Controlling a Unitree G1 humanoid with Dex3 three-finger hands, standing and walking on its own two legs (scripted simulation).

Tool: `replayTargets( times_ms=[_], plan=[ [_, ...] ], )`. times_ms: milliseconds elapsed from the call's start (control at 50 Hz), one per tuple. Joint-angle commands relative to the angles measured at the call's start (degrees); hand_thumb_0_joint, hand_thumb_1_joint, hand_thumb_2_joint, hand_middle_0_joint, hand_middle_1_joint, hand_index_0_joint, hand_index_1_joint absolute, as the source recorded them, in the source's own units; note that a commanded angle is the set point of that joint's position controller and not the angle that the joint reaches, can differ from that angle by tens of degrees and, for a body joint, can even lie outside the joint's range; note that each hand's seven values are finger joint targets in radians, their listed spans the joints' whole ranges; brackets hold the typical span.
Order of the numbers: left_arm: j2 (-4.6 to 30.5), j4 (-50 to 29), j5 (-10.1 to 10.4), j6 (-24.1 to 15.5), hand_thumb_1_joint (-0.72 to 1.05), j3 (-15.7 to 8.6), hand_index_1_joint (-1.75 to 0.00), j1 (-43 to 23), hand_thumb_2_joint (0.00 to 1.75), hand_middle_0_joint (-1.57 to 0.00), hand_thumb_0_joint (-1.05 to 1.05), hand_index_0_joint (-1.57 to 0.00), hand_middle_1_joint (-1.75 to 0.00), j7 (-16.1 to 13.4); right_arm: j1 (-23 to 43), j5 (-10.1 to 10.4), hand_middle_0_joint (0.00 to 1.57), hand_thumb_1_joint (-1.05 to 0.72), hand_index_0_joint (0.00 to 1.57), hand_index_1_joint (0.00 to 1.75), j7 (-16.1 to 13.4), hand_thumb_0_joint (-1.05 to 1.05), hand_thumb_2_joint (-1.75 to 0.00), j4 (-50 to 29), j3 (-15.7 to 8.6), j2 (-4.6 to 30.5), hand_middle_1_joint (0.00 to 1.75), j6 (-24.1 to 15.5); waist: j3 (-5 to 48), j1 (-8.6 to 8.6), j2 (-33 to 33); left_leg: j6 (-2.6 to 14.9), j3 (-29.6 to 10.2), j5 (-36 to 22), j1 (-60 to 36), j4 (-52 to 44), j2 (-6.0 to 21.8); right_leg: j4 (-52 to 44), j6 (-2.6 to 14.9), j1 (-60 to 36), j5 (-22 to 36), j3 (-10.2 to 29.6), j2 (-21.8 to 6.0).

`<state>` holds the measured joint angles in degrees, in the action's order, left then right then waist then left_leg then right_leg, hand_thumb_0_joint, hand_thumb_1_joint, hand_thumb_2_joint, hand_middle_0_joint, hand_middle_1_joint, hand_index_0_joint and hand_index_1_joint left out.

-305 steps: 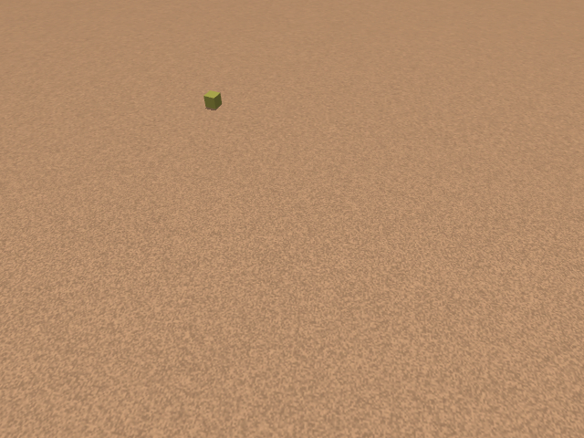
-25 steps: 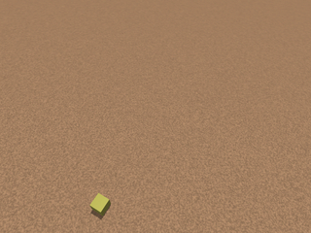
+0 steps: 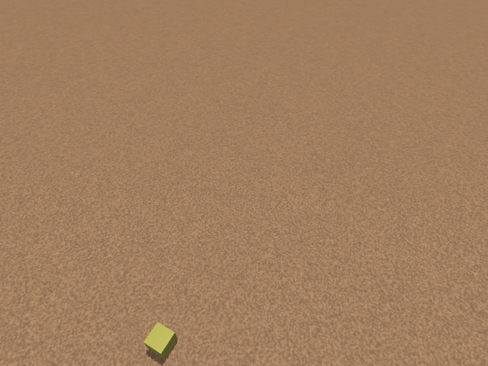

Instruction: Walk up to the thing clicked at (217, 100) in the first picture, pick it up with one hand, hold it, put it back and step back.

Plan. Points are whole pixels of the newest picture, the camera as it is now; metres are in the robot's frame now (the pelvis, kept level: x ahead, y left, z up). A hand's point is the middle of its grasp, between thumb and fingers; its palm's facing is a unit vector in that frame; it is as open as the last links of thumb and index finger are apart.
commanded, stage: walk up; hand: left
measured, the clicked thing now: (161, 340) +0.37 +0.30 -0.73
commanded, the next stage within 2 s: stand in 1.06 s
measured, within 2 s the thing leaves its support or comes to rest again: neither
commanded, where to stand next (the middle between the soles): +0.04 +0.00 m, yaw +1 degrees
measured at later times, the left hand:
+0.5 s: hand out of the picture +0.09 +0.26 -0.14, palm faces +0.01 -0.93 -0.37, open 7.4 cm
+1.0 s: hand out of the picture +0.11 +0.26 -0.15, palm faces +0.02 -0.94 -0.33, open 7.4 cm
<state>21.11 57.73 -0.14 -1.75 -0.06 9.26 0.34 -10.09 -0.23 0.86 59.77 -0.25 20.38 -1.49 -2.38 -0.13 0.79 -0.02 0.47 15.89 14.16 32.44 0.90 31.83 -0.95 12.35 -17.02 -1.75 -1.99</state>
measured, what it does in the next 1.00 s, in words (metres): stands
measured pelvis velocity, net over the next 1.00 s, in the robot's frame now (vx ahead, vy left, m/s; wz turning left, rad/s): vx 0.02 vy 0.00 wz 0.02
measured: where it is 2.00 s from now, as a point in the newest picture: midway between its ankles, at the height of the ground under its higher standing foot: outside the picture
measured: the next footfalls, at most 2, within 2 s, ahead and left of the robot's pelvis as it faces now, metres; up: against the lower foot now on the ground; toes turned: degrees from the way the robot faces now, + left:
none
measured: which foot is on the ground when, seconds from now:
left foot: down 0.00-1.00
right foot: down 0.00-1.00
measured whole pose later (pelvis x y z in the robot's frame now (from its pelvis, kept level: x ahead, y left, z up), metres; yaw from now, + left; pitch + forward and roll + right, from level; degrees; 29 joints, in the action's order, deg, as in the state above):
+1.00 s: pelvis +0.02 +0.00 +0.01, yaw +1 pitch -3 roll +0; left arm 20.4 64.2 -0.4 -0.3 -0.9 4.9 0.3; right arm -5.7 -0.5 0.0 64.3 -0.7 20.6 -0.9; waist -3.0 0.1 0.5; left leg -0.1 -0.7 14.0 8.2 25.2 0.5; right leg 23.3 -1.2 5.2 -15.0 -3.2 -2.2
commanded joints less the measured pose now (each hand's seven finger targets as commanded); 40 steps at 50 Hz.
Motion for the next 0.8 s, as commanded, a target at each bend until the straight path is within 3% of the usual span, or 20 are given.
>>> replayTargets(
  times_ms=[0,100,160,240,480,700,780],
  plan=[
    [13.0,-1.8,0.2,-1.0,0.9,-3.0,-0.3,-1.0,0.9,-0.2,0.0,-0.2,-0.3,-0.9,3.6,0.1,0.2,-0.9,0.2,0.3,-0.8,0.0,-0.9,-2.6,-2.6,13.5,0.3,-1.7,2.5,-0.77,-4.8,3.36,-6.6,-12.4,0.3,-7.5,5.5,-4.7,4.58,-2.5,11.1,4.5,-4.2],
    [12.5,-0.5,0.1,-0.6,0.9,-2.6,-0.3,-3.2,0.9,-0.2,0.0,-0.2,-0.3,-0.7,4.8,0.2,0.2,-0.9,0.2,0.3,-1.1,0.0,-0.9,-1.7,-2.6,14.2,0.3,-1.6,3.7,-0.66,-5.6,4.1,-7.9,-14.0,-1.3,-9.9,7.0,-5.5,3.41,-4.6,10.5,2.8,-3.2],
    [12.5,0.6,0.0,-0.5,0.9,-2.6,-0.3,-4.0,0.9,-0.2,0.0,-0.2,-0.3,-0.6,6.1,0.2,0.2,-0.9,0.2,0.3,-1.1,0.0,-0.9,-1.4,-2.7,13.9,0.3,-1.3,3.6,-0.57,-3.8,3.87,-7.0,-11.3,-1.8,-9.2,6.2,-7.3,3.66,-4.8,9.6,3.4,-3.5],
    [12.8,1.2,-0.1,-0.4,0.9,-2.4,-0.3,-5.6,0.9,-0.2,0.0,-0.2,-0.3,-0.5,6.6,0.1,0.2,-0.9,0.2,0.3,-1.1,0.0,-0.9,-0.6,-2.7,13.7,0.3,-1.2,4.8,-0.03,-1.9,3.18,-5.4,-12.5,-3.7,-8.9,5.3,-8.9,3.74,-5.5,12.8,4.4,-4.8],
    [13.0,2.5,-0.3,0.0,0.9,-3.0,-0.3,-7.6,0.9,-0.2,0.0,-0.2,-0.3,-0.4,6.9,-0.2,0.2,-0.9,0.2,0.3,-1.0,0.0,-0.9,0.9,-2.6,13.8,0.3,-0.6,2.7,0.44,1.0,3.08,-4.7,-9.5,-4.9,-9.4,4.0,-12.0,3.81,-4.0,6.7,4.7,-5.3],
    [12.1,2.9,-0.2,0.2,0.9,-3.1,-0.3,-6.4,0.9,-0.2,0.0,-0.2,-0.3,-0.6,6.6,-0.1,0.2,-0.9,0.2,0.3,-1.3,0.0,-0.9,1.5,-2.7,13.3,0.3,-0.7,4.7,-0.11,-1.3,3.2,-5.3,-17.2,-7.0,-10.3,5.1,-10.7,3.08,-6.8,13.1,2.7,-4.7],
    [11.7,3.0,-0.3,0.3,0.9,-3.0,-0.3,-6.7,0.9,-0.2,0.0,-0.2,-0.3,-0.6,7.4,-0.1,0.2,-0.9,0.2,0.3,-1.4,0.0,-0.9,1.3,-2.6,13.0,0.3,-0.6,4.1,-0.21,-2.2,3.29,-6.0,-15.9,-5.5,-11.3,5.3,-11.1,2.79,-7.9,12.7,2.7,-4.7]
  ],
)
